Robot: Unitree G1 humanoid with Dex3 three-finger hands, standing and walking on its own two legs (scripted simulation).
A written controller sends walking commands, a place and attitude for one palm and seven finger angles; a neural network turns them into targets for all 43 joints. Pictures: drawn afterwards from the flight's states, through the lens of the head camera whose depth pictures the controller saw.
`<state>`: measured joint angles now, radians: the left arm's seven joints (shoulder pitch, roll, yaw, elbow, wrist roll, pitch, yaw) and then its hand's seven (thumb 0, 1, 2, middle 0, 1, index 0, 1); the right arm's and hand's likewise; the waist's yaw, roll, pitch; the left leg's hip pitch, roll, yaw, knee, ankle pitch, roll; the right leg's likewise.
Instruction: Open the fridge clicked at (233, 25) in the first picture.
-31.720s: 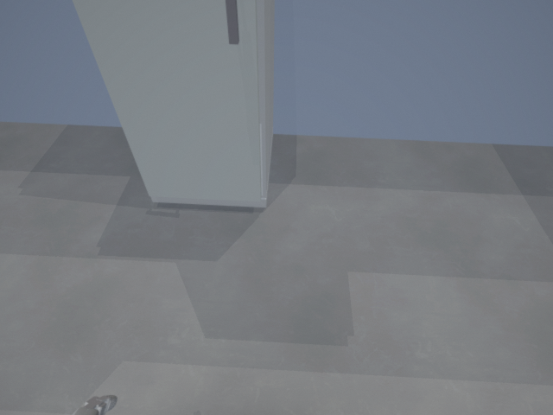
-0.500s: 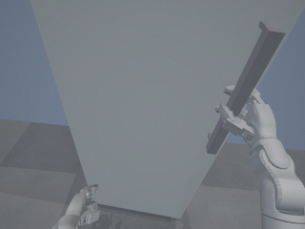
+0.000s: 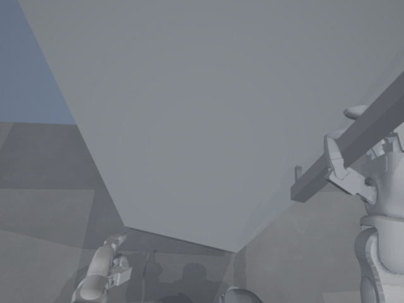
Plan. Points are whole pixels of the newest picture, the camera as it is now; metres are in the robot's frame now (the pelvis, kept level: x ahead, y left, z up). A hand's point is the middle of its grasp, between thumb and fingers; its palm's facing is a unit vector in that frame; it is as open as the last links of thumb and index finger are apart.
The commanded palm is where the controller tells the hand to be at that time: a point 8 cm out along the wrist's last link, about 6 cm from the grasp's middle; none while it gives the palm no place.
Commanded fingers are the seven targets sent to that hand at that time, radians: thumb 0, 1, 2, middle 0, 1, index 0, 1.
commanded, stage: walk backward, drawing the door open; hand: right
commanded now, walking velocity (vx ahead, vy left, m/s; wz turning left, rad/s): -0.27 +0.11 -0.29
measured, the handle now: (351, 129) +0.33 -0.16 +0.23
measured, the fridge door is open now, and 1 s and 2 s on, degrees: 14 39 73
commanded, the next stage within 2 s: stop walking and hold the door back in 1.82 s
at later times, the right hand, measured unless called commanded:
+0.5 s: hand (325, 220) +0.21 -0.11 +0.20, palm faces +0.32 +0.92 -0.22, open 7.4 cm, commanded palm +0.16 -0.15 +0.21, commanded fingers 0.00 -0.90 -0.90 0.45 1.40 0.45 1.40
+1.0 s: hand out of the picture +0.12 -0.03 +0.20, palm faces +0.61 +0.76 -0.20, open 7.4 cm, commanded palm +0.06 -0.06 +0.20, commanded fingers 0.00 -0.90 -0.90 0.45 1.40 0.45 1.40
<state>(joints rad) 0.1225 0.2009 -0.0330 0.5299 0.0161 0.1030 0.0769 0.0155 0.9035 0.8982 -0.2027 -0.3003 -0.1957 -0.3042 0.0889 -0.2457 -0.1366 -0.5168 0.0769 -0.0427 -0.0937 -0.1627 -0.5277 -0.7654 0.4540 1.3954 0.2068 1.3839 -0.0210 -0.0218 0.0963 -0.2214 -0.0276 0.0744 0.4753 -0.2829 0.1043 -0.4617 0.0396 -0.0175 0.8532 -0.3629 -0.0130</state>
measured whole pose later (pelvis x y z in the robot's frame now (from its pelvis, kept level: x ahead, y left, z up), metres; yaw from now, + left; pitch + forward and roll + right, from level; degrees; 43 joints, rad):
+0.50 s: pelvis -0.08 +0.09 -0.02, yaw -13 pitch -2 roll +0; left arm 0.08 0.15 -0.02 0.63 0.00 -0.04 0.06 0.02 0.90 0.90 -0.21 -0.30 -0.20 -0.30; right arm -0.14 -0.26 -0.10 -0.45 0.05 -0.04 -0.10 -0.18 -0.52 -0.78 0.46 1.40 0.19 1.36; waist 0.02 -0.05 0.21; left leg -0.36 -0.01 0.01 0.61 -0.20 0.01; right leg -0.48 -0.03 0.13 0.90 -0.42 0.03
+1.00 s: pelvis -0.08 +0.25 -0.01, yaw -36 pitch -1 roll -2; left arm 0.05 0.17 0.02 0.63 0.00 -0.07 0.07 0.02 0.90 0.90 -0.20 -0.30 -0.20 -0.30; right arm -0.15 -0.24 -0.08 -0.47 0.06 -0.04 -0.07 -0.15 -0.55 -0.82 0.45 1.40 0.17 1.31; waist 0.03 -0.02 0.23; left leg -0.31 0.04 0.08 0.59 -0.27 0.05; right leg -0.50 -0.03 0.02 1.06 -0.55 0.04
